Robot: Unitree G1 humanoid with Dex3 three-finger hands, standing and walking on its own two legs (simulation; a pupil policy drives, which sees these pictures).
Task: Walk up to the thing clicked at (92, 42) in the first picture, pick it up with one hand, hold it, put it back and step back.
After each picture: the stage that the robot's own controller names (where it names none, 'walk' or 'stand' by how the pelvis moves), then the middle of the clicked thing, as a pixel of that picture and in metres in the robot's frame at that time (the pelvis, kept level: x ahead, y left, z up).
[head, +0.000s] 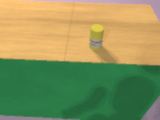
stand; (96, 37) +0.65 -0.03 +0.00
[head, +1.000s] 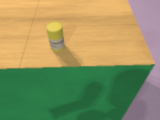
rise first; (56, 37) +0.56 +0.17 +0.03
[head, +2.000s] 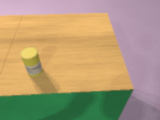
stand; (32, 62) +0.47 +0.24 +0.00
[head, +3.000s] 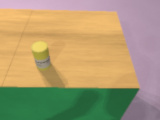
stand; (41, 56) +0.50 +0.21 +0.00
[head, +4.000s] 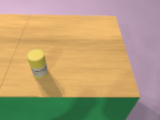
stand; (38, 64) +0.46 +0.21 +0.00
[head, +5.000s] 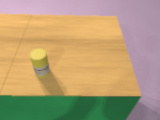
stand; (40, 63) +0.46 +0.21 +0.00
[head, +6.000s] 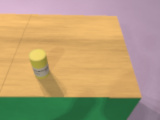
stand; (39, 64) +0.46 +0.21 +0.00
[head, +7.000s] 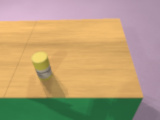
rise first; (42, 66) +0.46 +0.23 +0.00
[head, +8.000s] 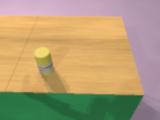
go down; (44, 61) +0.47 +0.23 +0.00
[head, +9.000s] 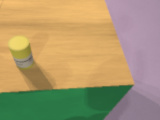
go down; (22, 53) +0.46 +0.21 +0.02
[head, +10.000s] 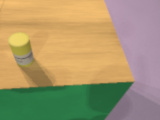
go down; (22, 50) +0.47 +0.22 +0.04
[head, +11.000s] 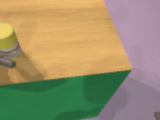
close in; (7, 43) +0.47 +0.23 +0.07
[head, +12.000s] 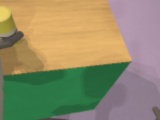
close; (4, 28) +0.50 +0.22 +0.08
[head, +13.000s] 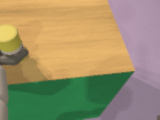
lift; (11, 45) +0.45 +0.22 +0.07
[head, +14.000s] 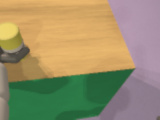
lift; (12, 43) +0.45 +0.21 +0.08
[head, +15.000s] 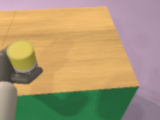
lift; (25, 62) +0.35 +0.18 +0.15
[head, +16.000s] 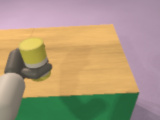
hold; (36, 60) +0.34 +0.16 +0.20
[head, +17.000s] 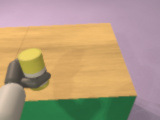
hold; (34, 69) +0.33 +0.17 +0.15
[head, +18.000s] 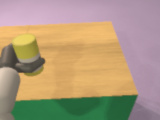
crouch; (29, 55) +0.36 +0.19 +0.18
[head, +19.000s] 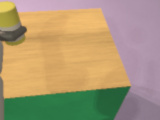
lower; (9, 24) +0.46 +0.23 +0.20
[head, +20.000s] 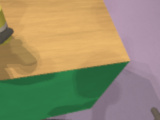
lower; out of the picture +0.51 +0.23 +0.08
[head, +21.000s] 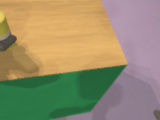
lower; out of the picture +0.49 +0.23 +0.08
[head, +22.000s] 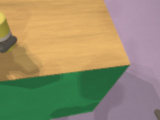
lower; out of the picture +0.48 +0.23 +0.08
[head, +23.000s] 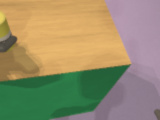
lower; out of the picture +0.49 +0.24 +0.08
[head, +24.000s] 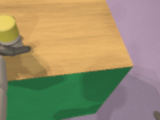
open; (8, 36) +0.48 +0.22 +0.08
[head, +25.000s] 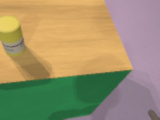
sink last; (11, 37) +0.47 +0.21 +0.07
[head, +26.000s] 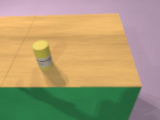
sink last; (43, 55) +0.50 +0.23 +0.05
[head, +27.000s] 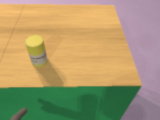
stand; (37, 51) +0.48 +0.22 +0.05
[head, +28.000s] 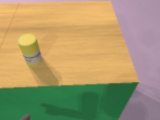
stand; (30, 50) +0.47 +0.23 +0.06
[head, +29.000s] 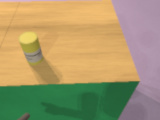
stand; (31, 48) +0.48 +0.23 +0.06
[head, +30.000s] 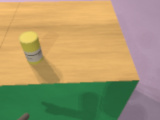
stand; (32, 48) +0.48 +0.23 +0.06
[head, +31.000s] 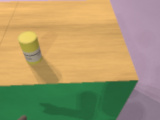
stand; (31, 48) +0.48 +0.23 +0.06
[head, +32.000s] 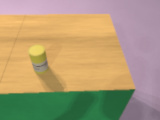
stand; (39, 59) +0.48 +0.22 +0.00
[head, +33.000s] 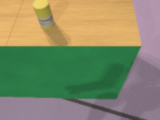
walk; (44, 14) +0.63 +0.22 +0.02
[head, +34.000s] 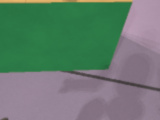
walk; out of the picture +0.93 +0.18 +0.03
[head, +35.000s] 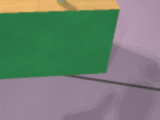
stand; out of the picture +1.10 +0.23 +0.01
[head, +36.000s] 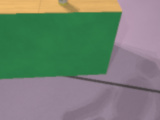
stand; out of the picture +1.07 +0.20 +0.00
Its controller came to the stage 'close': yes
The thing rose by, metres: 0.20
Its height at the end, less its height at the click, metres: +0.00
